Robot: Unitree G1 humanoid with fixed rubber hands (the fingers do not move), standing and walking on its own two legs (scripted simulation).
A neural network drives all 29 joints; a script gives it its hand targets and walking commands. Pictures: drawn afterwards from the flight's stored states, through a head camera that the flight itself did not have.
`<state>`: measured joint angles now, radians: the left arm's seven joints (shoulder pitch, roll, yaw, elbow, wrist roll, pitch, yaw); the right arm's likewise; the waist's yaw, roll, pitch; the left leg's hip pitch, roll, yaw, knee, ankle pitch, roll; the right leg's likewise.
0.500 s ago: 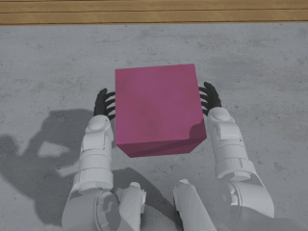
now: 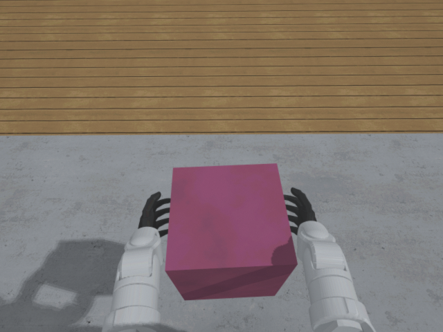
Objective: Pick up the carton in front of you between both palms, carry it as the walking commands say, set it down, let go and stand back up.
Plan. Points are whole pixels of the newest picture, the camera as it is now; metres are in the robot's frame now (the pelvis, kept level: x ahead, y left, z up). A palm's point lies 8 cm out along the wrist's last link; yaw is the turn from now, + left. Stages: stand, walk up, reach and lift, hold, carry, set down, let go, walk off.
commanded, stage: reach and lift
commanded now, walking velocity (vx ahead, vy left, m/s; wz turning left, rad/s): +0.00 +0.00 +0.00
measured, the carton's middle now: (227, 236) +0.32 +0.00 -0.07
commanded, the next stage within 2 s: hold in 1.12 s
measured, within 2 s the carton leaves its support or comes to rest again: neither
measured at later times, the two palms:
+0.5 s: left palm (144, 230) +0.29 +0.15 +0.04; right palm (313, 225) +0.28 -0.15 +0.04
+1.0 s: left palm (143, 224) +0.29 +0.15 +0.05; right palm (313, 219) +0.29 -0.15 +0.05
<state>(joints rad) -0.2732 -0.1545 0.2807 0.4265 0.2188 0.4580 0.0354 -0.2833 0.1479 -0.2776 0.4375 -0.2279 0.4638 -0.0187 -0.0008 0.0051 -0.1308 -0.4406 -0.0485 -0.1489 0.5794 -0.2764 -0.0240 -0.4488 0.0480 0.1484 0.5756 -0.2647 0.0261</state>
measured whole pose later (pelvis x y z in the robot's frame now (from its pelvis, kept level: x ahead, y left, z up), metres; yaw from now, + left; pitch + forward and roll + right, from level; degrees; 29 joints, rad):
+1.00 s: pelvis +0.00 +0.00 +0.02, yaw +0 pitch -4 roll +0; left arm -0.25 -0.15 0.23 0.29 0.28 0.68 0.00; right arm -0.25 0.15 -0.22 0.29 -0.27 0.68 0.00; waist 0.00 0.00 -0.01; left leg -0.09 -0.03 -0.14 0.37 -0.21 -0.02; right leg -0.10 0.03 0.14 0.37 -0.20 0.02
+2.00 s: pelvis +0.00 +0.00 +0.01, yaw +1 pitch -2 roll +0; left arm -0.25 -0.15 0.20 0.19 0.26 0.78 0.00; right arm -0.25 0.15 -0.20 0.18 -0.25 0.78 -0.01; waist -0.01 0.00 -0.08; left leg -0.19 0.00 -0.09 0.50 -0.35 -0.02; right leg -0.19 0.01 0.08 0.48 -0.32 0.01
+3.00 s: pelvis +0.52 +0.04 +0.00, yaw +1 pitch +3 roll -1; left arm 0.12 -0.14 0.03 -0.57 0.02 1.14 0.15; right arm 0.11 0.14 -0.03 -0.54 0.00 1.13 -0.15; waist -0.03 0.01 -0.13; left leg 0.13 0.04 0.19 0.25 -0.43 -0.01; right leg -0.56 -0.06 -0.23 0.53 -0.07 -0.03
